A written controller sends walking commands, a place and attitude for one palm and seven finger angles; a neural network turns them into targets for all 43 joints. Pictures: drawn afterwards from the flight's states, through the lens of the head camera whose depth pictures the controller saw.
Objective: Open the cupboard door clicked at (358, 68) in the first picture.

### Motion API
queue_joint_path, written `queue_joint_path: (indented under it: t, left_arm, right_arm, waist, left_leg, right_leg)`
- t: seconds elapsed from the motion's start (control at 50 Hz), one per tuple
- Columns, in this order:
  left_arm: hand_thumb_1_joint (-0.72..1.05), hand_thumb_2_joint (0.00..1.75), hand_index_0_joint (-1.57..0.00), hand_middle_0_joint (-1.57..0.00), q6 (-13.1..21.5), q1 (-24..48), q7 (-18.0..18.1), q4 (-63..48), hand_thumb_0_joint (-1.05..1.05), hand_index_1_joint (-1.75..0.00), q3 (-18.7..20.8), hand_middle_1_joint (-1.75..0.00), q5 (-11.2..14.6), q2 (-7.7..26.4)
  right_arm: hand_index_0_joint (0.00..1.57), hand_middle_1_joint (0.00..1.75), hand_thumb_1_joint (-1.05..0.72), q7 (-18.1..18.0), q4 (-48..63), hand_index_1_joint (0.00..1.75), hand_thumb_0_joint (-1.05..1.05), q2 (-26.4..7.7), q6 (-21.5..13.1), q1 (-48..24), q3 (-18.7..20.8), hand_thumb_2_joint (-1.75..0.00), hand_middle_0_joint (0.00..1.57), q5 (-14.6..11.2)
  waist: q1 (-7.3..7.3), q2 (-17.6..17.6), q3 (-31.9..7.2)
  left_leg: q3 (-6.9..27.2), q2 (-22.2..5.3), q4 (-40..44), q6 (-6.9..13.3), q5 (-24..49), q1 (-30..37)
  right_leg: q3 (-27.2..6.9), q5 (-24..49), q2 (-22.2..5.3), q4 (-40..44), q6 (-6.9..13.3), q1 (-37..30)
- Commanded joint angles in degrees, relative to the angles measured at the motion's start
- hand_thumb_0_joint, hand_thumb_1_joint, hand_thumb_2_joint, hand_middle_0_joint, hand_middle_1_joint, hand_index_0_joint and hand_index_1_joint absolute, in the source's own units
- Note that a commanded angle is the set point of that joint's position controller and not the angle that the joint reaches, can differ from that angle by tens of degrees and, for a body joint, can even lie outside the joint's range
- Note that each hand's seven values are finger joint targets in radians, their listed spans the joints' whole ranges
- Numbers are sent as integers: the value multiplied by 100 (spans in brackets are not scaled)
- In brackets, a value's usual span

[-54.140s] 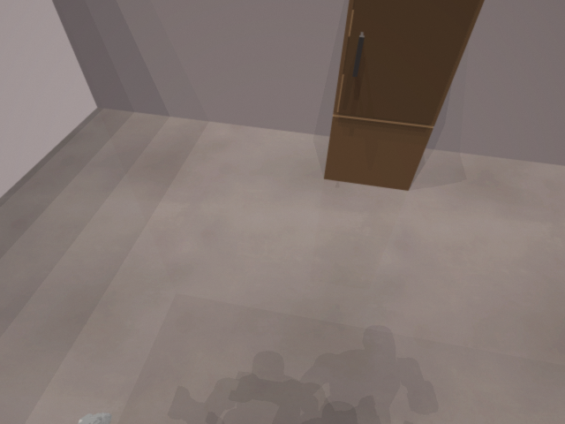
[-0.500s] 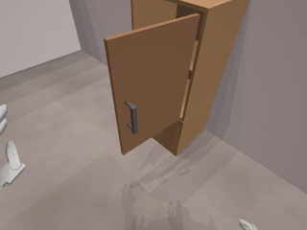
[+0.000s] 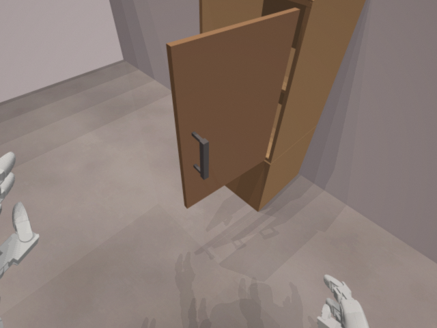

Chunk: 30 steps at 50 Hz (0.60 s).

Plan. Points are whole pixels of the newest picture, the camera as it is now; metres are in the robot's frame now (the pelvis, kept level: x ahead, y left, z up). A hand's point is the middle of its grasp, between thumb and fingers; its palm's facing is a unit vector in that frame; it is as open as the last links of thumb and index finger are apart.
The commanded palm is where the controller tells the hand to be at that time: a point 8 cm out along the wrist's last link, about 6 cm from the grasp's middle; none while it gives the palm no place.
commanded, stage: stop stepping back and stand still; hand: left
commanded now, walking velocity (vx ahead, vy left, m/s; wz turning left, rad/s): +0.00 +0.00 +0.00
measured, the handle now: (200, 156) +0.58 +0.10 -0.08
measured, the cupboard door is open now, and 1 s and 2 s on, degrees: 84 84 84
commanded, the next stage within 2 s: let the arm hang, fingers relaxed in 0.06 s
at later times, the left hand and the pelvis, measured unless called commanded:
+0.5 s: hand out of the picture +0.01 +0.17 -0.18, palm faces -0.01 -0.98 -0.17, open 7.3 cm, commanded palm none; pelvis -0.02 -0.01 +0.00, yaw +2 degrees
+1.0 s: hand out of the picture +0.02 +0.19 -0.17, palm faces +0.06 -0.96 -0.28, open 7.4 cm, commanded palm none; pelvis -0.01 -0.02 +0.00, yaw +3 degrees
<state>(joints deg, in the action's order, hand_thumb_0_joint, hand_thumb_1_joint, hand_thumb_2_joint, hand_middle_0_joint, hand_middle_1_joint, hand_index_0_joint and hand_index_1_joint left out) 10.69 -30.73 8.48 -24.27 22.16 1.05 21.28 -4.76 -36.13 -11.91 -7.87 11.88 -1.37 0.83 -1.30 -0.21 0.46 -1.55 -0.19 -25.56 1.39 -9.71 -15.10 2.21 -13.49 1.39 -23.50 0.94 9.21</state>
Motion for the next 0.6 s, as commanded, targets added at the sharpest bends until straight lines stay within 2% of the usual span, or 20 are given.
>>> queue_joint_path:
  t: [0.0, 0.02, 0.12, 0.14, 0.16, 0.18, 0.22, 0.24, 0.26, 0.3, 0.32, 0.34, 0.38, 0.42, 0.44, 0.52, 0.56, 0.58]
  left_arm:
    - [90, 90, -20, -20, 355, 440, 103, -1399, 0, -30, 645, -30, 16, 1134]
    - [90, 90, -20, -20, 354, 387, 105, -1406, 0, -30, 646, -30, 18, 1133]
    - [90, 90, -20, -20, 357, 110, 111, -1290, 0, -30, 742, -30, 50, 1164]
    - [90, 90, -20, -20, -268, 597, -637, 3302, 0, -30, -1817, -30, -199, -39]
    - [90, 90, -20, -20, -836, 722, -825, 3471, 0, -30, -1464, -30, -263, 143]
    - [90, 90, -20, -20, -944, 850, -834, 3631, 0, -30, -1490, -30, -294, 158]
    - [90, 90, -20, -20, -964, 1111, -835, 4203, 0, -30, -1555, -30, -303, 260]
    - [90, 90, -20, -20, -948, 1272, -832, 4554, 0, -30, -1589, -30, -318, 357]
    - [90, 90, -20, -20, -952, 1444, -831, 4923, 0, -30, -1629, -30, -311, 428]
    - [90, 90, -20, -20, -984, 1804, -818, 5708, 0, -30, -1732, -30, -288, 508]
    - [90, 90, -20, -20, -1000, 1905, -808, 6065, 0, -30, -1787, -30, -274, 510]
    - [90, 90, -20, -20, -1011, 1982, -797, 6377, 0, -30, -1837, -30, -267, 514]
    - [90, 90, -20, -20, -1011, 1993, -780, 6965, 0, -30, -1920, -30, -234, 431]
    - [90, 90, -20, -20, -1001, 1945, -771, 7456, 0, -30, -1961, -30, -203, 355]
    - [90, 90, -20, -20, -990, 1900, -765, 7653, 0, -30, -1962, -30, -200, 358]
    - [90, 90, -20, -20, -971, 1742, -754, 8300, 0, -30, -1979, -30, -158, 127]
    - [90, 90, -20, -20, -975, 1692, -746, 8500, 0, -30, -1988, -30, -154, 46]
    - [90, 90, -20, -20, -986, 1660, -741, 8583, 0, -30, -2003, -30, -149, -21]
  right_arm:
    - [20, 30, -90, -94, 883, 30, 0, -684, -329, -514, 293, -90, 20, -35]
    - [20, 30, -90, -92, 898, 30, 0, -686, -329, -513, 289, -90, 20, -35]
    - [20, 30, -90, -87, 903, 30, 0, -674, -323, -492, 294, -90, 20, -32]
    - [20, 30, -90, 416, -649, 30, 0, -1337, -638, -781, 560, -90, 20, -133]
    - [20, 30, -90, 476, -712, 30, 0, -1497, -76, -269, 626, -90, 20, -137]
    - [20, 30, -90, 466, -655, 30, 0, -1418, 121, -197, 600, -90, 20, -104]
    - [20, 30, -90, 449, -644, 30, 0, -1496, 297, -394, 511, -90, 20, -31]
    - [20, 30, -90, 455, -698, 30, 0, -1497, 349, -414, 489, -90, 20, 1]
    - [20, 30, -90, 468, -794, 30, 0, -1532, 407, -500, 479, -90, 20, 20]
    - [20, 30, -90, 482, -1040, 30, 0, -1488, 539, -623, 433, -90, 20, 56]
    - [20, 30, -90, 482, -1160, 30, 0, -1421, 600, -616, 394, -90, 20, 67]
    - [20, 30, -90, 476, -1244, 30, 0, -1413, 655, -598, 367, -90, 20, 80]
    - [20, 30, -90, 457, -1501, 30, 0, -1225, 708, -523, 304, -90, 20, 79]
    - [20, 30, -90, 421, -1745, 30, 0, -1125, 743, -412, 284, -90, 20, 66]
    - [20, 30, -90, 402, -1831, 30, 0, -1125, 757, -372, 288, -90, 20, 47]
    - [20, 30, -90, 335, -2272, 30, 0, -921, 770, -98, 277, -90, 20, 31]
    - [20, 30, -90, 310, -2387, 30, 0, -879, 789, 34, 293, -90, 20, 21]
    - [20, 30, -90, 298, -2457, 30, 0, -856, 806, 71, 290, -90, 20, 29]
  waist:
    - [122, -551, -376]
    - [122, -646, -379]
    - [111, -451, -347]
    - [372, -509, -41]
    - [264, -340, -426]
    - [237, -10, -619]
    - [132, 446, -532]
    - [102, 718, -602]
    - [84, 747, -497]
    - [114, 475, -181]
    - [137, 381, -142]
    - [143, 123, -66]
    - [151, -285, -107]
    - [170, -532, -147]
    - [157, -391, -135]
    - [191, -572, -120]
    - [206, -268, 5]
    - [213, -356, 111]
  left_leg:
    - [588, -447, 775, -18, -372, 300]
    - [611, -456, 828, -24, -369, 296]
    - [568, -431, 772, -50, -149, 214]
    - [664, -634, -240, -32, 1472, 6]
    - [747, -724, -165, 3, 1881, 178]
    - [923, -805, -165, 141, 1744, 65]
    - [1256, -859, 15, 347, 1221, -332]
    - [1260, -783, 55, 323, 1157, -313]
    - [1178, -700, 70, 294, 834, -387]
    - [1070, -527, 171, 207, 303, -336]
    - [1023, -478, 217, 175, 153, -234]
    - [1004, -450, 279, 146, 63, -160]
    - [930, -425, 381, 108, 36, -27]
    - [879, -421, 447, 74, -126, 130]
    - [872, -430, 442, 72, -144, 207]
    - [792, -445, 426, 44, -59, 360]
    - [770, -461, 381, 45, 0, 394]
    - [757, -455, 370, 38, -63, 401]
  right_leg:
    - [-387, 73, -262, 457, -75, 146]
    - [-341, 80, -247, 420, -80, 124]
    - [-332, 256, -265, 475, -82, 54]
    - [-19, 718, -552, -316, 35, 970]
    - [-299, 589, -694, -225, 65, 792]
    - [-188, 216, -538, -455, 105, 695]
    - [-269, -118, -453, -621, 147, 435]
    - [-359, -17, -487, -541, 204, 276]
    - [-436, -49, -590, -397, 238, 263]
    - [-617, -259, -734, -99, 331, 459]
    - [-660, -373, -770, 27, 352, 491]
    - [-680, -485, -763, 123, 353, 521]
    - [-722, -408, -777, 239, 335, 395]
    - [-728, -532, -771, 378, 337, 369]
    - [-716, -564, -762, 493, 334, 364]
    - [-694, -456, -805, 690, 365, 320]
    - [-627, -504, -820, 810, 365, 372]
    - [-619, -599, -822, 849, 372, 463]
